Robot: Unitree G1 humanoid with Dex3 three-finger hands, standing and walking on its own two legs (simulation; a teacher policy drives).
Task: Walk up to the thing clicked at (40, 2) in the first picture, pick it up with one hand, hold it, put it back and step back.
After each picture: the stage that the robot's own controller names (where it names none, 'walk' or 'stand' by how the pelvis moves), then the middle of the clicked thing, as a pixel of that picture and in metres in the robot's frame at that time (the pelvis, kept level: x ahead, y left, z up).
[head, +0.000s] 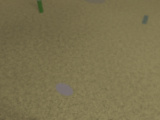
stand; (39, 4) +2.28 +0.64 -0.65
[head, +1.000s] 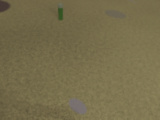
walk; (60, 12) +2.20 +0.24 -0.63
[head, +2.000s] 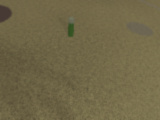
walk; (71, 27) +1.57 +0.13 -0.64
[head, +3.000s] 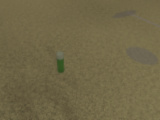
walk; (60, 62) +1.06 +0.19 -0.65
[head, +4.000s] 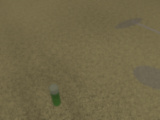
walk; (55, 95) +0.68 +0.20 -0.65
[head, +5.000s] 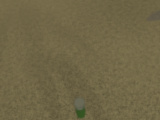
walk; (80, 108) +0.45 +0.08 -0.60
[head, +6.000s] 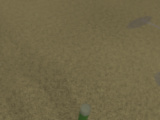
walk; (83, 114) +0.45 -0.07 -0.63
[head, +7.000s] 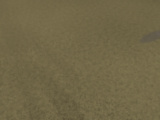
stand; out of the picture +0.41 -0.03 -0.66
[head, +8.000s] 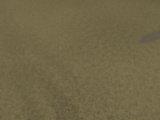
stand; out of the picture +0.38 -0.03 -0.66
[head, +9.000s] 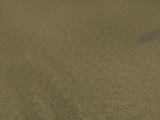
stand; out of the picture +0.37 -0.03 -0.66
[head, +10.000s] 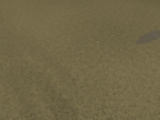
stand; out of the picture +0.37 -0.02 -0.66
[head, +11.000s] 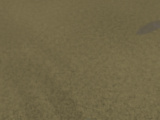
go down; out of the picture +0.37 -0.02 -0.65
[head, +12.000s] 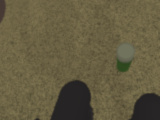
go down; (124, 59) +0.47 -0.05 -0.30
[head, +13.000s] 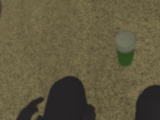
approach; (125, 51) +0.48 -0.07 -0.22
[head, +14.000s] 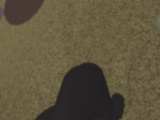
close in; out of the picture +0.48 -0.12 -0.17
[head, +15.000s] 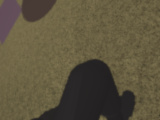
go down; out of the picture +0.49 -0.13 -0.18
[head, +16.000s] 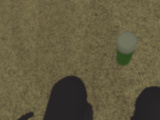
go down; (124, 51) +0.48 -0.07 -0.24
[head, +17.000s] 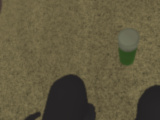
go down; (127, 50) +0.48 -0.07 -0.21
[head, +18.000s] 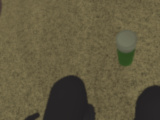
go down; (125, 51) +0.48 -0.07 -0.22
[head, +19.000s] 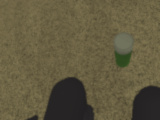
go down; (123, 52) +0.48 -0.07 -0.24
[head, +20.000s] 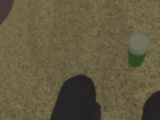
go down; (137, 52) +0.48 -0.08 -0.24
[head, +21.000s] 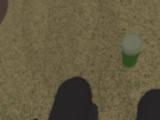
go down; (130, 53) +0.48 -0.08 -0.25
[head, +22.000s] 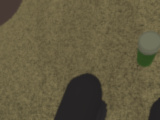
go down; (146, 52) +0.48 -0.09 -0.24
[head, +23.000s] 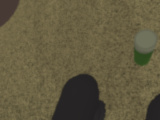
go down; (143, 50) +0.48 -0.09 -0.24
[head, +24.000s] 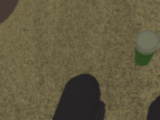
go down; (144, 51) +0.47 -0.09 -0.24
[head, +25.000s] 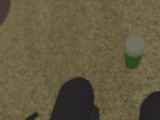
go down; (133, 54) +0.47 -0.07 -0.24
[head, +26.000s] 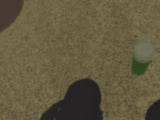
go down; (141, 60) +0.48 -0.08 -0.24
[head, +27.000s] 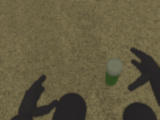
go down; (112, 73) +0.46 -0.03 -0.32
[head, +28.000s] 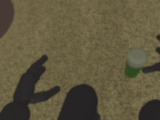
withdraw; (133, 65) +0.47 -0.04 -0.28
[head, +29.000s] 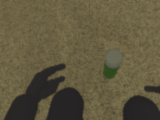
withdraw; (111, 66) +0.47 -0.03 -0.28
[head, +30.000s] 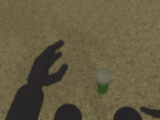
stand; (102, 83) +0.46 -0.03 -0.38
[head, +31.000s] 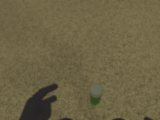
go down; (95, 95) +0.42 -0.03 -0.46
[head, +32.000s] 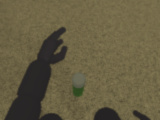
go down; (78, 86) +0.46 -0.02 -0.41
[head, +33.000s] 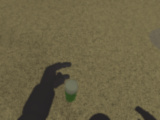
rest palm; (70, 92) +0.44 -0.02 -0.45
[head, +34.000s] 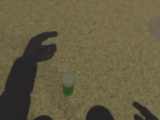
go down; (68, 85) +0.45 -0.01 -0.42
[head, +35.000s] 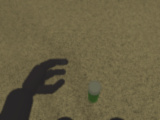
go down; (93, 92) +0.44 -0.03 -0.47
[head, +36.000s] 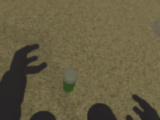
go down; (69, 81) +0.45 -0.02 -0.40
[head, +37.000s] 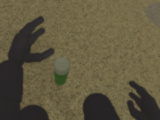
go down; (61, 73) +0.47 -0.01 -0.32
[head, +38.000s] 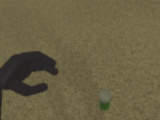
go down; (104, 101) +0.43 -0.04 -0.51
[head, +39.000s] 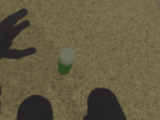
go down; (65, 62) +0.47 +0.01 -0.31
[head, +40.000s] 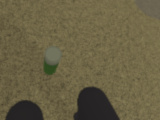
go down; (51, 62) +0.48 +0.02 -0.32
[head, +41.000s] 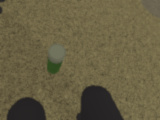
stand; (54, 61) +0.48 +0.02 -0.30
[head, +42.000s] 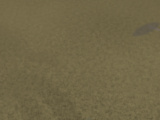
stand; out of the picture +0.39 -0.04 -0.59
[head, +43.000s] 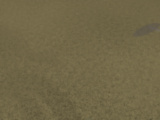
stand; out of the picture +0.39 -0.04 -0.59
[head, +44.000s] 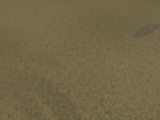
stand; out of the picture +0.39 -0.04 -0.59
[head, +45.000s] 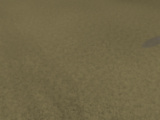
stand; out of the picture +0.42 -0.06 -0.65
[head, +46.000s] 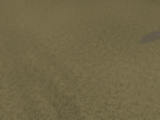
stand; out of the picture +0.39 -0.04 -0.66
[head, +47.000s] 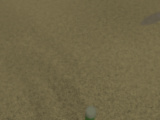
walk; (90, 116) +0.42 -0.04 -0.65
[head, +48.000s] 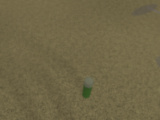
walk; (87, 88) +0.64 -0.07 -0.64
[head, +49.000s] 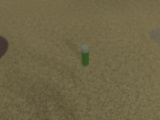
walk; (85, 55) +1.01 +0.05 -0.63
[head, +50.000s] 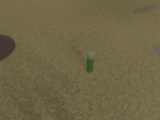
stand; (90, 62) +1.03 -0.06 -0.64
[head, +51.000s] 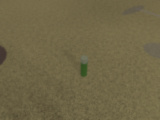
stand; (83, 66) +1.01 -0.03 -0.66
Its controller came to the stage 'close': yes
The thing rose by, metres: 0.00
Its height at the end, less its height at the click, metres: +0.00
